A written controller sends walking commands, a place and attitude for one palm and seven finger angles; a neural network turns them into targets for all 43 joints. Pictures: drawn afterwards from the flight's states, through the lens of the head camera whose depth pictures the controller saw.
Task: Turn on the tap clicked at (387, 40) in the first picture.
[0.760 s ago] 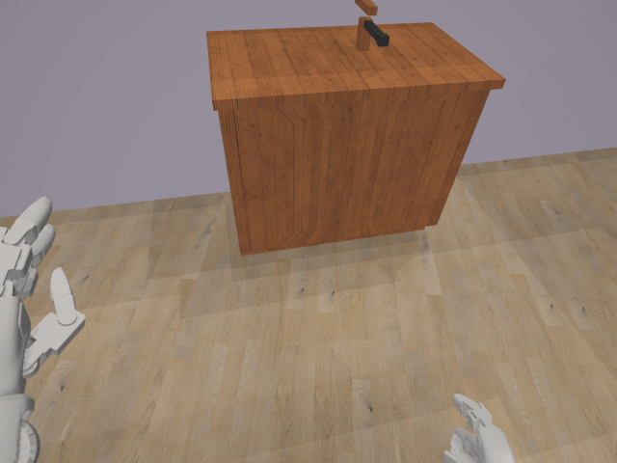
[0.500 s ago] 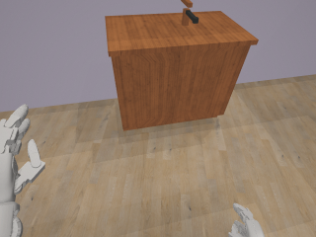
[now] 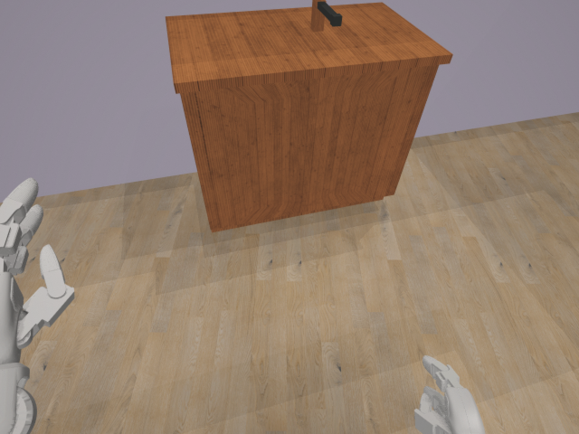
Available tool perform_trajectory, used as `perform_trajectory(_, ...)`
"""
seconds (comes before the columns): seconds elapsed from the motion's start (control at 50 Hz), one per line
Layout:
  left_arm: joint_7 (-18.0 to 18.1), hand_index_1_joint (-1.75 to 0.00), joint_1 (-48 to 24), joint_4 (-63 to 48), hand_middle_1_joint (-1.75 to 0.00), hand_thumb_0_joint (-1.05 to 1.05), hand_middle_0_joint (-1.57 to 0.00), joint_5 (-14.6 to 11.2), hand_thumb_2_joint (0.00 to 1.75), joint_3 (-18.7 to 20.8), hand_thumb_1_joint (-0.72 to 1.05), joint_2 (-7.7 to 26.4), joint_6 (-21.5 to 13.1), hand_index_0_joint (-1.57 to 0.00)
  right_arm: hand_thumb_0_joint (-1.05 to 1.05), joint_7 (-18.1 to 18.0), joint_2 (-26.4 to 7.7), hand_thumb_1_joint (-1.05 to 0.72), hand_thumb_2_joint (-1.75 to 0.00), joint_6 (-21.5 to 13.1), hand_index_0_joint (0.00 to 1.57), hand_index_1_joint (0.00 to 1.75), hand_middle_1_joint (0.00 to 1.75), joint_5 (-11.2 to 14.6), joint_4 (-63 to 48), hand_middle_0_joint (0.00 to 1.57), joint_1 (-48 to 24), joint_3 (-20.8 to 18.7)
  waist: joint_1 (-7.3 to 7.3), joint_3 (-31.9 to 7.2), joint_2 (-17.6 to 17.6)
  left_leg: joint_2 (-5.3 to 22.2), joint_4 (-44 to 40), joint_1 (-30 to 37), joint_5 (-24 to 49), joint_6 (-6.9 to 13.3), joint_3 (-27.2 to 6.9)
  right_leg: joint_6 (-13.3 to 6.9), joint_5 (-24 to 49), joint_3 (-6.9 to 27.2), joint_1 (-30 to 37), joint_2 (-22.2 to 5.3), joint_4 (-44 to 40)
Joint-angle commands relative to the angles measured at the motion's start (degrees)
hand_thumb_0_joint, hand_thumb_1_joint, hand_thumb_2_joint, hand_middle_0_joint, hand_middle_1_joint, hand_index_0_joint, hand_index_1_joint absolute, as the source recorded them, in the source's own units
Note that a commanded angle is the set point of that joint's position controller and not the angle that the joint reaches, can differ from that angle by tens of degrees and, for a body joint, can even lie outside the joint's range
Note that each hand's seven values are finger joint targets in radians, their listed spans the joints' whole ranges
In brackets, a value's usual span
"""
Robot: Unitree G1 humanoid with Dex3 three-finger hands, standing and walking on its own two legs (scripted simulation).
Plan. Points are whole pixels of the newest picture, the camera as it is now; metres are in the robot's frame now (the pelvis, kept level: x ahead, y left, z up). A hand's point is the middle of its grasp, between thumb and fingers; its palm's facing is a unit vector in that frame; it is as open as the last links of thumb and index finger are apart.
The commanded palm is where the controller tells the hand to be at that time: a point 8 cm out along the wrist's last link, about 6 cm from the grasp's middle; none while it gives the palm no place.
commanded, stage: walk to a spot facing it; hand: left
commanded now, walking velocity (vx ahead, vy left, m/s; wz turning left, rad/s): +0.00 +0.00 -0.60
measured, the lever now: (336, 20) +1.23 -0.02 +0.09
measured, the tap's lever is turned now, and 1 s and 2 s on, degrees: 0 0 0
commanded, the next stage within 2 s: turn to face it in 1.98 s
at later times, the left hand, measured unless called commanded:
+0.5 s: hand (200, 233) +0.29 +0.14 +0.17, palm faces +0.25 -0.86 -0.44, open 7.5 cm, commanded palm +0.25 +0.19 +0.19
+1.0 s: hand (280, 152) +0.45 +0.07 +0.17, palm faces +0.01 -0.94 -0.35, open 7.5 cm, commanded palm +0.42 +0.11 +0.19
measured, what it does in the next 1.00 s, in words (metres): walks ahead, turning right: left foot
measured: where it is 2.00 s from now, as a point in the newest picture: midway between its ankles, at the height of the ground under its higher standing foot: (384, 397)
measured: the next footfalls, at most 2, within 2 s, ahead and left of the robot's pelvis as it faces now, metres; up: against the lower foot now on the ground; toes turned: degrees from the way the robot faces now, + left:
left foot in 0.88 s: +0.23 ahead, +0.03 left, +0.00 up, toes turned -17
right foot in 1.30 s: +0.25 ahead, -0.29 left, +0.00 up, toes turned -46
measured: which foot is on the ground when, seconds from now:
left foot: down 0.00-0.48, up 0.50-0.86, down 0.88-1.00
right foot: down 0.00-0.90, up 0.92-1.00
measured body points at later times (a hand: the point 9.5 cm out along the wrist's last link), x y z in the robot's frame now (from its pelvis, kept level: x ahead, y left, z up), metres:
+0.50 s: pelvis +0.02 -0.05 -0.03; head +0.02 -0.07 +0.42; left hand +0.27 +0.18 +0.19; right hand +0.11 -0.29 -0.14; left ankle +0.03 +0.12 -0.72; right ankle +0.04 -0.14 -0.73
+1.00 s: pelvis +0.14 -0.06 +0.00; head +0.13 -0.04 +0.45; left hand +0.45 +0.12 +0.18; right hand +0.17 -0.34 -0.07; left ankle +0.19 +0.04 -0.73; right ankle +0.05 -0.12 -0.67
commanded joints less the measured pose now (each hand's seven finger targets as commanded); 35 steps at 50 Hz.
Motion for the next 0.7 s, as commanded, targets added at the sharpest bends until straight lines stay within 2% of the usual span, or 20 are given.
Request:
perform_trajectory(0.0,0.81,-0.3,-5.67,-14.03,-0.3,0.0,-0.2,-0.06,0.9,5.42,0.9,9.42,-3.38,-0.2,0.0,-0.5,-7.41,-0.9,-0.9,-2.29,0.2,0.3,0.3,0.09,-9.41,0.2,-4.63,-3.47,-0.98,-5.74,4.73,7.75,-5.97,0.29,-4.89,1.52,-4.07,-1.19,0.87,4.41,-1.54,-3.32,1.2)
perform_trajectory(0.06,0.72,-0.3,-4.56,-15.15,-0.3,0.0,-0.2,-0.35,0.9,6.54,0.9,10.17,-3.39,-0.2,0.0,-0.2,-7.11,-0.9,-0.9,-1.59,0.2,0.3,0.3,-0.06,-10.05,0.2,-4.29,-3.48,-1.13,-5.86,1.19,6.42,-2.13,0.7,-7.08,0.9,-2.77,-2.13,0.68,8.16,-4.55,-4.73,-0.19)
perform_trajectory(0.14,0.85,-0.3,-3.37,-15.81,-0.3,0.0,-0.2,-0.73,0.9,8.06,0.9,11.34,-4.13,-0.2,0.0,0.1,-6.66,-0.9,-0.9,-1.48,0.2,0.3,0.3,-0.97,-9.62,0.2,-3.56,-3.66,-1.64,-5.71,-3.58,3.0,2.89,2.61,-18.9,0.49,-0.89,-5.37,-17.51,16.28,-11.03,-6.91,-6.75)
perform_trajectory(0.18,0.91,-0.3,-2.57,-15.58,-0.3,0.0,-0.2,-0.87,0.9,8.47,0.9,11.04,-4.62,-0.2,0.0,0.11,-6.67,-0.9,-0.9,-1.84,0.2,0.3,0.3,-1.23,-9.32,0.2,-3.51,-3.5,-1.69,-4.74,-2.44,3.43,1.55,4.19,-19.52,0.9,-1.58,-6.21,-21.27,17.8,-13.73,-6.14,-6.82)
perform_trajectory(0.22,0.95,-0.3,-3.94,-16.65,-0.3,0.0,-0.2,-0.98,0.9,8.63,0.9,10.71,-5.52,-0.2,0.0,-0.44,-7.39,-0.9,-0.9,-2.4,0.2,0.3,0.3,-1.33,-8.96,0.2,-3.54,-3.55,-2.17,-5.31,3.89,8.29,-4.63,10.44,-19.65,3.21,-7.29,-4.11,-17.26,11.28,-19.0,-1.75,1.83)
perform_trajectory(0.24,1.01,-0.3,-3.29,-16.03,-0.3,0.0,-0.2,-1.0,0.9,8.89,0.9,10.48,-6.0,-0.2,0.0,-1.01,-7.49,-0.9,-0.9,-2.56,0.2,0.3,0.3,-1.21,-8.38,0.2,-3.5,-3.34,-2.22,-6.16,10.16,14.77,-10.48,12.52,-18.16,5.79,-14.32,-1.89,-13.39,4.14,-19.95,1.95,11.82)
perform_trajectory(0.26,1.13,-0.3,-2.61,-14.84,-0.3,0.0,-0.2,-0.67,0.9,8.9,0.9,10.58,-6.01,-0.2,0.0,-1.27,-7.21,-0.9,-0.9,-2.86,0.2,0.3,0.3,-0.81,-7.72,0.2,-2.69,-3.4,-2.57,-7.91,15.53,22.37,-15.19,13.42,-12.33,9.47,-19.67,0.15,-17.83,-2.55,-19.88,1.47,25.87)
perform_trajectory(0.28,1.06,-0.3,-3.48,-14.39,-0.3,0.0,-0.2,0.1,0.9,8.49,0.9,10.65,-6.42,-0.2,0.0,-1.07,-6.77,-0.9,-0.9,-3.29,0.2,0.3,0.3,-0.74,-7.02,0.2,-1.83,-3.76,-2.76,-7.53,14.04,25.51,-15.4,14.95,-6.05,11.67,-20.0,1.02,-18.5,-4.12,-21.5,-2.35,31.07)
perform_trajectory(0.32,0.22,-0.3,-4.14,-12.88,-0.3,0.0,-0.2,0.12,0.9,7.65,0.9,10.09,-6.88,-0.2,0.0,-0.56,-7.79,-0.9,-0.9,-3.33,0.2,0.3,0.3,-0.52,-6.7,0.2,-2.06,-4.39,-2.22,-6.56,11.24,25.01,-13.75,9.9,-6.6,10.25,-10.72,1.31,-17.81,-4.42,-16.31,-4.91,27.69)
perform_trajectory(0.38,-0.24,-0.3,-8.41,-8.94,-0.3,0.0,-0.2,1.02,0.9,3.82,0.9,7.88,-6.5,-0.2,0.0,0.45,-8.05,-0.9,-0.9,-3.7,0.2,0.3,0.3,-0.64,-6.57,0.2,-2.91,-3.54,-1.85,-0.03,11.2,20.51,-9.15,-0.49,-5.47,5.0,1.42,1.37,-14.9,-11.76,-3.31,-4.53,14.99)
perform_trajectory(0.42,-0.13,-0.3,-9.32,-5.46,-0.3,0.0,-0.2,1.36,0.9,3.77,0.9,8.95,-5.47,-0.2,0.0,0.39,-7.94,-0.9,-0.9,-3.94,0.2,0.3,0.3,-0.33,-6.56,0.2,-2.31,-3.69,-0.37,-0.57,2.73,15.01,7.55,-5.77,-6.84,2.46,7.29,-0.01,-9.02,-13.08,7.99,-1.37,3.16)
perform_trajectory(0.44,0.12,-0.3,-10.26,-5.36,-0.3,0.0,-0.2,1.67,0.9,4.27,0.9,10.16,-5.05,-0.2,0.0,0.64,-7.3,-0.9,-0.9,-4.09,0.2,0.3,0.3,0.13,-6.71,0.2,-2.38,-3.96,-0.17,-1.06,-10.22,8.46,25.43,-11.99,-7.49,0.63,8.95,-4.54,-6.07,1.68,11.83,-7.09,-5.94)
perform_trajectory(0.46,0.74,-0.3,-8.83,-3.92,-0.3,0.0,-0.2,1.21,0.9,7.39,0.9,13.21,-4.75,-0.2,0.0,0.55,-6.84,-0.9,-0.9,-4.45,0.2,0.3,0.3,-0.07,-8.23,0.2,-5.5,-3.91,0.6,-1.37,-25.41,0.87,41.62,-26.79,-21.38,-1.88,4.87,-11.22,2.52,30.24,15.73,-19.16,-13.18)
perform_trajectory(0.48,1.3,-0.3,-9.88,-5.85,-0.3,0.0,-0.2,0.87,0.9,7.85,0.9,13.59,-4.87,-0.2,0.0,0.82,-7.53,-0.9,-0.9,-4.39,0.2,0.3,0.3,-0.75,-7.4,0.2,-6.29,-4.17,-0.28,-0.88,-20.31,3.22,46.37,-28.35,-19.49,-2.66,-3.59,-13.73,-1.05,35.27,13.91,-24.03,-16.67)
perform_trajectory(0.5,1.03,-0.3,-7.91,-7.0,-0.3,0.0,-0.2,0.98,0.9,8.2,0.9,13.01,-5.5,-0.2,0.0,1.02,-7.16,-0.9,-0.9,-4.02,0.2,0.3,0.3,-1.09,-6.95,0.2,-4.1,-4.16,-1.25,-1.5,-10.01,5.33,44.58,-25.05,-14.95,-2.91,-6.45,-13.81,-12.82,33.39,10.44,-21.37,-17.69)
perform_trajectory(0.52,0.22,-0.3,-5.89,-8.99,-0.3,0.0,-0.2,1.03,0.9,9.22,0.9,15.11,-6.11,-0.2,0.0,1.65,-7.63,-0.9,-0.9,-2.38,0.2,0.3,0.3,-0.82,-6.74,0.2,-3.64,-3.94,-1.53,-1.81,-5.28,5.4,45.66,-26.06,-12.36,-3.23,-6.68,-14.89,-18.0,33.78,10.04,-20.62,-17.35)
perform_trajectory(0.54,-0.05,-0.3,-5.36,-14.0,-0.3,0.0,-0.2,0.5,0.9,8.96,0.9,15.18,-7.19,-0.2,0.0,1.89,-7.13,-0.9,-0.9,-1.55,0.2,0.3,0.3,-0.68,-6.68,0.2,-4.94,-3.43,-1.51,-1.69,-3.0,5.59,45.85,-25.86,-8.79,-3.45,-6.74,-14.62,-14.24,29.38,9.53,-19.44,-17.47)
perform_trajectory(0.58,0.19,-0.3,-2.65,-17.62,-0.3,0.0,-0.2,0.17,0.9,11.94,0.9,16.65,-8.49,-0.2,0.0,2.21,-6.5,-0.9,-0.9,-0.6,0.2,0.3,0.3,-0.89,-5.96,0.2,-4.84,-2.66,-2.2,-4.89,-2.3,5.72,41.64,-23.87,-5.02,-3.79,-5.21,-13.21,-3.22,18.43,11.28,-16.72,-15.93)
perform_trajectory(0.62,0.49,-0.3,-1.44,-20.03,-0.3,0.0,-0.2,-0.02,0.9,12.7,0.9,17.0,-8.69,-0.2,0.0,1.98,-6.07,-0.9,-0.9,-0.32,0.2,0.3,0.3,-0.78,-6.18,0.2,-5.72,-2.94,-2.48,-7.92,-1.81,5.79,33.18,-20.45,-4.82,-3.76,-4.41,-12.5,3.8,13.36,12.69,-15.31,-14.57)
perform_trajectory(0.68,1.08,-0.3,3.4,-18.1,-0.3,0.0,-0.2,-0.55,0.9,13.13,0.9,15.62,-8.29,-0.2,0.0,1.57,-5.44,-0.9,-0.9,-0.93,0.2,0.3,0.3,-0.92,-6.73,0.2,-4.77,-3.18,-1.47,-9.81,-1.59,4.0,17.49,-14.95,-4.71,-2.8,-1.09,-13.37,5.96,13.3,12.71,-13.96,-13.75)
